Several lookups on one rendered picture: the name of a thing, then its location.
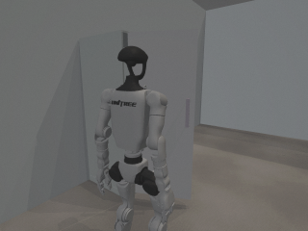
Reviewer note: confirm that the right robot hand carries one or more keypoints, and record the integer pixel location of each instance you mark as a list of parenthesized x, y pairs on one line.
[(165, 201)]

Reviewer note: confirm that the left robot upper arm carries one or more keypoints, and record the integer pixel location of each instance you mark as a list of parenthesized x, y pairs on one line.
[(102, 129)]

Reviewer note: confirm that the handle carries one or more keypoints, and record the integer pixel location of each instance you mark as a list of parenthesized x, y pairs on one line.
[(187, 116)]

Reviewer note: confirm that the robot right thigh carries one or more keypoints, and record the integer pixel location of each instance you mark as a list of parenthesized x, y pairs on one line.
[(148, 180)]

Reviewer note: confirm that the right robot upper arm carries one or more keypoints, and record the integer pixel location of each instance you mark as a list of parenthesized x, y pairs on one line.
[(158, 104)]

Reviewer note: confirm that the right robot forearm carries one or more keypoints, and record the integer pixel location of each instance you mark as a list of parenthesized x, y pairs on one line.
[(158, 158)]

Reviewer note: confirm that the fridge door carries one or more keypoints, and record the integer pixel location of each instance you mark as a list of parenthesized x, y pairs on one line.
[(171, 70)]

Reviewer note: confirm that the left robot forearm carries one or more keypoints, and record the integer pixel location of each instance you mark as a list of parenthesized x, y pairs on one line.
[(102, 152)]

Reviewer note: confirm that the left robot hand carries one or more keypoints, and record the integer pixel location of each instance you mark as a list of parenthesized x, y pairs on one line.
[(103, 174)]

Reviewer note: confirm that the robot torso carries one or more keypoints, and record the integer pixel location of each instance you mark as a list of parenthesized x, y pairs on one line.
[(130, 115)]

